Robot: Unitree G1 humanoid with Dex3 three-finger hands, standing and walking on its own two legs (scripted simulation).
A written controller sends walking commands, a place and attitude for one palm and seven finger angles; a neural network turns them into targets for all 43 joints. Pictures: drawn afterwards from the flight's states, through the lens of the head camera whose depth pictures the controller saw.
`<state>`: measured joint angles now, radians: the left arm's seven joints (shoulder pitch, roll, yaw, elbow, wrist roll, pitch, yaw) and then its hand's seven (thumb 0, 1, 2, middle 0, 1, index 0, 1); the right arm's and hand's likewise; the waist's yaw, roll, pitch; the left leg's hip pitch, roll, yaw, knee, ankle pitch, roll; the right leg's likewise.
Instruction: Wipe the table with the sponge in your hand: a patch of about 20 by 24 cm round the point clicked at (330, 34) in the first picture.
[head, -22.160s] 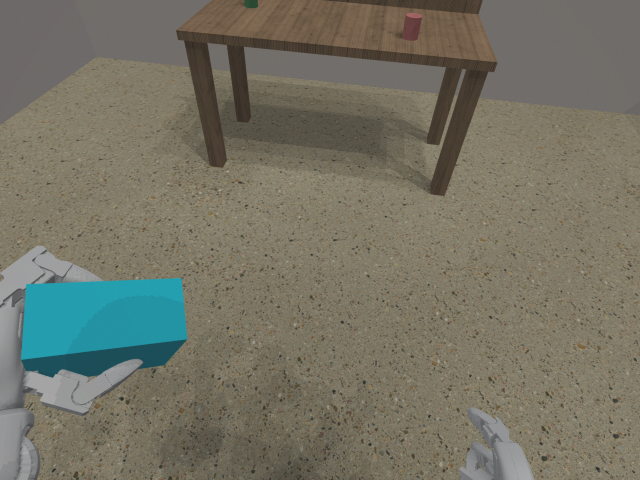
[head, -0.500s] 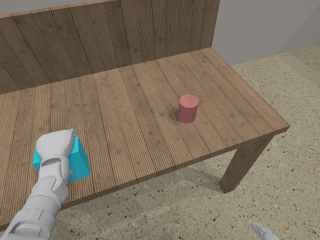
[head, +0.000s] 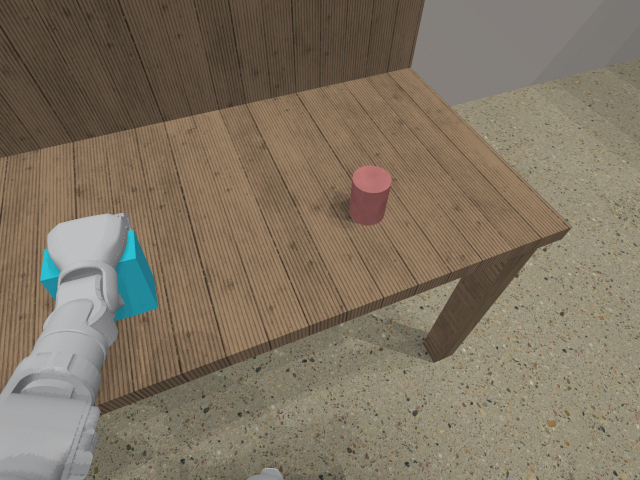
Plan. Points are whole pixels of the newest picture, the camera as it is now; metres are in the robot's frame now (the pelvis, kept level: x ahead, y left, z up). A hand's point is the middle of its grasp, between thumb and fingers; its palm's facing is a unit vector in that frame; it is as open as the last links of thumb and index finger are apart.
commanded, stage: wipe forward along the first lane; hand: left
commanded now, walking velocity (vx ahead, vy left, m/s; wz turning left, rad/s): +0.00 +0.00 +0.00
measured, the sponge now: (110, 289) +0.37 +0.33 -0.03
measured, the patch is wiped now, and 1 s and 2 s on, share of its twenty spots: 0.35 0.40 0.55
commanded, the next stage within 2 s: slide across to the middle lane in 0.64 s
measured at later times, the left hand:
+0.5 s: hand (105, 234) +0.44 +0.34 +0.01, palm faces -0.13 +0.04 -0.99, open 10.0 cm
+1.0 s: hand (115, 214) +0.48 +0.34 +0.01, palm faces -0.13 +0.00 -0.99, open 10.0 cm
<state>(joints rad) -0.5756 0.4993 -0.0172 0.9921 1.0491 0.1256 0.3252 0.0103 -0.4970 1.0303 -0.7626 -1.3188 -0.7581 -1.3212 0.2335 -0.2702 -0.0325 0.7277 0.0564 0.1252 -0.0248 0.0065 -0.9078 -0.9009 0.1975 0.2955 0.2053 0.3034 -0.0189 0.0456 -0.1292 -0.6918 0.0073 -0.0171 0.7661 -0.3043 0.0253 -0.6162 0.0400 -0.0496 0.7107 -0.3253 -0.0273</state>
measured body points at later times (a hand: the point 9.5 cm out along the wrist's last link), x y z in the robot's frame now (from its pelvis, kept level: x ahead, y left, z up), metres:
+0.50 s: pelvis +0.00 +0.02 -0.01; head +0.09 +0.03 +0.43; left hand +0.44 +0.34 +0.06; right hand +0.05 -0.26 -0.13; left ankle +0.04 +0.10 -0.71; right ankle +0.01 -0.11 -0.71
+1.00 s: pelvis +0.03 +0.02 +0.00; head +0.12 +0.04 +0.44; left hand +0.48 +0.33 +0.07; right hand +0.05 -0.25 -0.13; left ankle +0.04 +0.10 -0.71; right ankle +0.01 -0.11 -0.71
